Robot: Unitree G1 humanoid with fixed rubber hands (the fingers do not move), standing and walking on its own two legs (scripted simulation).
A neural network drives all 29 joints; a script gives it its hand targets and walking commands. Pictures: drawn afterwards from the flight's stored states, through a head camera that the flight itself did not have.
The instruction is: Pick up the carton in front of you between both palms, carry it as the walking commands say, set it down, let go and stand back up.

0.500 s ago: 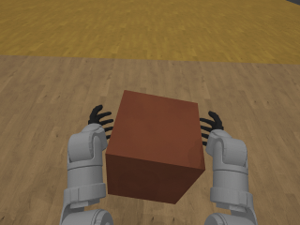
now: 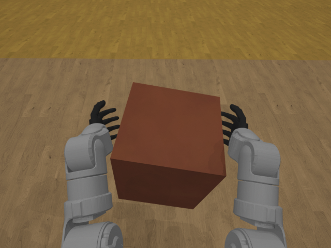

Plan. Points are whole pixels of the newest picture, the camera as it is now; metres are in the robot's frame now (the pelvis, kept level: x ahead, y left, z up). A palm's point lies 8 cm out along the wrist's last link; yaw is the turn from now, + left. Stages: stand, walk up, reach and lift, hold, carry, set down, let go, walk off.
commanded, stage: carry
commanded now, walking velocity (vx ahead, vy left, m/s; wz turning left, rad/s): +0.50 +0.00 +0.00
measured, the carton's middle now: (165, 151) +0.36 -0.01 +0.06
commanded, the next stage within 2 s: none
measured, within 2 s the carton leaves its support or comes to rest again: neither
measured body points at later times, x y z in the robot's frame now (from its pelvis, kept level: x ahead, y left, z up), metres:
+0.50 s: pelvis +0.26 -0.02 +0.03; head +0.29 -0.01 +0.48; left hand +0.61 +0.15 +0.19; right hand +0.65 -0.15 +0.18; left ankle +0.38 +0.10 -0.65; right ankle +0.22 -0.13 -0.70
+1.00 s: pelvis +0.59 -0.02 +0.06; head +0.60 -0.02 +0.51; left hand +0.94 +0.16 +0.21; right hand +0.98 -0.15 +0.21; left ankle +0.43 +0.09 -0.61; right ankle +0.70 -0.10 -0.64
